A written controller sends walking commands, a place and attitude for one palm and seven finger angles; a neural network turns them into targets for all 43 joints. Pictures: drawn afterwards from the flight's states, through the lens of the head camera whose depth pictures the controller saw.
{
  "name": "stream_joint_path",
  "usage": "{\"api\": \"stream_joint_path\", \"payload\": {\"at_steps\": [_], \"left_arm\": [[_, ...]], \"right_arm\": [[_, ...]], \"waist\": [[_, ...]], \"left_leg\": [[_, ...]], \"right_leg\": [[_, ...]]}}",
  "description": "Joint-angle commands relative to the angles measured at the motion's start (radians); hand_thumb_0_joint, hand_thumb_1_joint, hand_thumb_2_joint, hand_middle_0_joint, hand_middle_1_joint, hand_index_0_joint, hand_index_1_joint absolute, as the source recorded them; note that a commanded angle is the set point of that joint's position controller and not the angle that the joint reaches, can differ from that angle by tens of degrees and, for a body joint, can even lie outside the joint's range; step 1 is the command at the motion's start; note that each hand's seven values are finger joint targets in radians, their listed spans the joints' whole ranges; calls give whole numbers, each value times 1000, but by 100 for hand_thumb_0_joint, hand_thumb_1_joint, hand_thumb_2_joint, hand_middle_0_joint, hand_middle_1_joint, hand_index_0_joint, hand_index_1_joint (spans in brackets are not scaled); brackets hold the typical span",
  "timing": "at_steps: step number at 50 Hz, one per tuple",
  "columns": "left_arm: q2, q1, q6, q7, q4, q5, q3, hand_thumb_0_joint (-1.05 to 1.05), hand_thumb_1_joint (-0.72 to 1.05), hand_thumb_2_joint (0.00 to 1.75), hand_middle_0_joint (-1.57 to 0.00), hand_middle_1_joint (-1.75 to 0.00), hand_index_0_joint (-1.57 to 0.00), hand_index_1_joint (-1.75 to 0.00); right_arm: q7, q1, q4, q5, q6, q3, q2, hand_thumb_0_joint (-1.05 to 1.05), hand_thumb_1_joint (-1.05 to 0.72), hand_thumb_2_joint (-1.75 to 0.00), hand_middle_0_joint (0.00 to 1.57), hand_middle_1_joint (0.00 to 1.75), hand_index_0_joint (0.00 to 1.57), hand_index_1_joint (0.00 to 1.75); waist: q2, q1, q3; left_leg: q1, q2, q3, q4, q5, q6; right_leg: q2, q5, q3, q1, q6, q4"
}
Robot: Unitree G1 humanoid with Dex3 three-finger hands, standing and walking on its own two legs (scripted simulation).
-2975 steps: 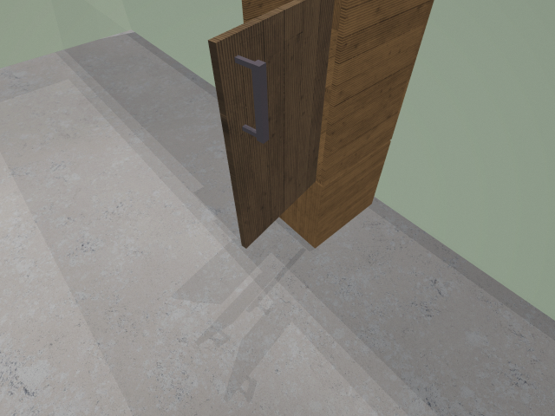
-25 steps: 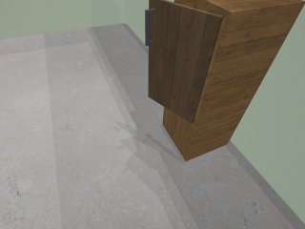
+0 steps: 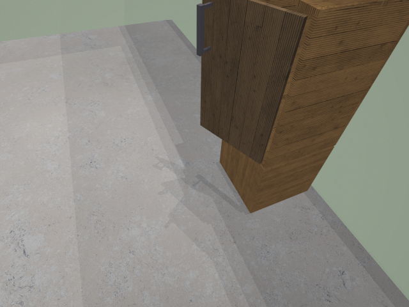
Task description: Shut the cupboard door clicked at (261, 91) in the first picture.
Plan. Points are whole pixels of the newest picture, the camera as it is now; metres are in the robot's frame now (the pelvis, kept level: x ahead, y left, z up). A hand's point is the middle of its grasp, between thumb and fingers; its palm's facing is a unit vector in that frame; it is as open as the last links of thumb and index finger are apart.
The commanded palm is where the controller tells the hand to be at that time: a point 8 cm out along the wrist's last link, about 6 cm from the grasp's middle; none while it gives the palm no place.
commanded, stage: look to check the result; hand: left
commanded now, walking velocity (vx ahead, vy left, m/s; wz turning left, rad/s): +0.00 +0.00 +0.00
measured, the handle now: (204, 29) +0.92 +0.05 +0.13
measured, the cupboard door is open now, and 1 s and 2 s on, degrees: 24 24 24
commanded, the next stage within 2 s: walk to a spot facing it in 0.12 s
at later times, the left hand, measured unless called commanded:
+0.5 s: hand out of the picture -0.01 +0.18 -0.19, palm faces +0.14 -0.97 -0.20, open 7.4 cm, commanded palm none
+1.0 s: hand out of the picture +0.01 +0.21 -0.16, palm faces +0.38 -0.87 -0.32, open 7.4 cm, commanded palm none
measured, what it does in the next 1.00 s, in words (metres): steps on the spot, turning left: right foot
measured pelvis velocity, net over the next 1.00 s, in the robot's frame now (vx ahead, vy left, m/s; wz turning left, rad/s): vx -0.01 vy -0.04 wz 0.41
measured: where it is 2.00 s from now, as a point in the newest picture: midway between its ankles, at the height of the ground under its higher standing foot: outside the picture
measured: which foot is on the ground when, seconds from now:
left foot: down 0.00-0.96, up 0.98-1.00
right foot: down 0.00-0.54, up 0.56-0.96, down 0.98-1.00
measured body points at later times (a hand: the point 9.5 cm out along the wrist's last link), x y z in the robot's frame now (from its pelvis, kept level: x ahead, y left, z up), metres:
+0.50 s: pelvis +0.01 +0.00 -0.01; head +0.02 +0.02 +0.43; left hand -0.02 +0.23 -0.18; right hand +0.02 -0.23 -0.17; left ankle +0.04 +0.11 -0.74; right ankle -0.05 -0.12 -0.74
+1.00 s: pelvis -0.01 -0.04 -0.01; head +0.04 -0.03 +0.44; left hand -0.01 +0.26 -0.13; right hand +0.16 -0.26 -0.15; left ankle +0.03 +0.10 -0.73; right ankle +0.02 -0.16 -0.75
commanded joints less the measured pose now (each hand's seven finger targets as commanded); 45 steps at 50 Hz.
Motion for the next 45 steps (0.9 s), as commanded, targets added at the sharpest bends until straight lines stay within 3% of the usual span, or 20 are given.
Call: {"api": "stream_joint_path", "payload": {"at_steps": [1, 12, 15, 18, 20, 22, 24, 25, 26, 27, 28, 29, 30, 32, 34, 36, 42, 45], "left_arm": [[86, 93, -12, 1, -8, -2, 11, 0, 90, 90, -20, -30, -20, -30], [90, 83, -13, -1, -4, -1, 10, 0, 90, 90, -20, -30, -20, -30], [114, 86, -6, 1, -21, -2, 28, 0, 90, 90, -20, -30, -20, -30], [142, 72, 1, 3, -53, 0, 52, 0, 90, 90, -20, -30, -20, -30], [171, 57, 5, 3, -81, 5, 68, 0, 90, 90, -20, -30, -20, -30], [183, 23, 6, 4, -113, 11, 78, 0, 90, 90, -20, -30, -20, -30], [200, -21, 9, 5, -143, 20, 85, 0, 90, 90, -20, -30, -20, -30], [207, -45, 10, 5, -157, 21, 91, 0, 90, 90, -20, -30, -20, -30], [214, -54, 13, 2, -176, 14, 94, 0, 90, 90, -20, -30, -20, -30], [177, -18, 17, -2, -195, 1, 93, 0, 90, 90, -20, -30, -20, -30], [157, -51, 25, 1, -224, -2, 82, 0, 90, 90, -20, -30, -20, -30], [164, -107, 38, 3, -239, 6, 84, 0, 90, 90, -20, -30, -20, -30], [173, -139, 34, -2, -255, 7, 83, 0, 90, 90, -20, -30, -20, -30], [165, -140, 26, -14, -256, 14, 86, 0, 90, 90, -20, -30, -20, -30], [165, -133, 25, -19, -263, 14, 86, 0, 90, 90, -20, -30, -20, -30], [167, -138, 26, -22, -276, 15, 85, 0, 90, 90, -20, -30, -20, -30], [179, -149, 32, -21, -324, 14, 80, 0, 90, 90, -20, -30, -20, -30], [204, -64, 31, -19, -317, 11, 84, 0, 90, 90, -20, -30, -20, -30]], "right_arm": [[-9, 57, -21, 5, -10, -16, -98, 0, -90, -90, 20, 30, 20, 30], [-9, 44, -21, 3, -11, -14, -109, 0, -90, -90, 20, 30, 20, 30], [-6, 33, -40, 6, -4, -20, -119, 0, -90, -90, 20, 30, 20, 30], [-1, 17, -69, 2, 5, -30, -121, 0, -90, -90, 20, 30, 20, 30], [5, 3, -92, 3, 12, -38, -123, 0, -90, -90, 20, 30, 20, 30], [11, -24, -123, -2, 21, -48, -116, 0, -90, -90, 20, 30, 20, 30], [21, -44, -155, -2, 28, -57, -116, 0, -90, -90, 20, 30, 20, 30], [26, -27, -165, -1, 24, -59, -126, 0, -90, -90, 20, 30, 20, 30], [28, 21, -162, -4, 18, -62, -149, 0, -90, -90, 20, 30, 20, 30], [24, 70, -164, -16, 10, -70, -214, 0, -90, -90, 20, 30, 20, 30], [12, 119, -151, -20, 12, -81, -263, 0, -90, -90, 20, 30, 20, 30], [3, 129, -142, -18, 15, -85, -283, 0, -90, -90, 20, 30, 20, 30], [3, 88, -165, -17, 12, -84, -272, 0, -90, -90, 20, 30, 20, 30], [1, 10, -199, -19, 5, -78, -253, 0, -90, -90, 20, 30, 20, 30], [1, -17, -215, -17, 3, -80, -255, 0, -90, -90, 20, 30, 20, 30], [4, -16, -227, -18, 5, -87, -267, 0, -90, -90, 20, 30, 20, 30], [18, -43, -263, -23, 27, -112, -301, 0, -90, -90, 20, 30, 20, 30], [22, -79, -285, -19, 35, -121, -299, 0, -90, -90, 20, 30, 20, 30]], "waist": [[7, -2, 49], [11, -1, 61], [-9, 7, 63], [-40, 9, 42], [-95, 11, 42], [-144, 9, 69], [-159, 0, 101], [-119, -15, 86], [-11, -34, 48], [221, -39, 12], [356, -61, -36], [257, -69, -63], [150, -49, -47], [105, -18, -22], [103, -10, -34], [98, -13, -64], [179, -20, -77], [193, 13, -101]], "left_leg": [[95, 74, -83, -69, 151, 22], [95, 71, -81, -83, 140, 18], [43, 60, -87, -33, 173, 18], [-30, 34, -79, 55, 169, 16], [-84, 10, -49, 160, 130, 6], [-151, 4, -26, 303, -66, -5], [-174, 20, -4, 341, -225, -13], [-135, 39, -15, 259, -148, -9], [-43, 60, -66, 129, 94, 15], [25, 185, -315, -3, 419, 101], [79, 297, -560, -139, 466, 190], [55, 311, -586, -178, 237, 187], [25, 296, -586, -187, 59, 185], [-25, 226, -486, -205, -69, 158], [-26, 194, -443, -208, -63, 152], [-2, 174, -441, -205, -57, 152], [-26, 128, -489, -197, -122, 140], [-85, 77, -488, -169, -110, 108]], "right_leg": [[-85, 140, 72, -131, -31, -109], [-84, 141, 75, -117, -31, -122], [-103, 166, 44, -95, -30, -76], [-150, 198, 43, -68, -53, -37], [-212, 227, 60, -67, -89, -38], [-294, 311, 78, -77, -142, -37], [-346, 382, 47, -107, -164, -5], [-332, 407, 3, -110, -140, 70], [-272, 381, -73, -147, -78, 212], [-132, 144, -142, -240, 11, 418], [-22, -354, -78, -340, 31, 629], [-39, -339, 41, -374, 13, 730], [-53, -264, 72, -406, 12, 753], [-60, -127, 79, -422, 29, 735], [-51, -96, 69, -410, 41, 671], [-32, -98, 61, -395, 47, 606], [24, -134, 42, -304, 48, 397], [62, -91, 29, -141, 34, 185]]}}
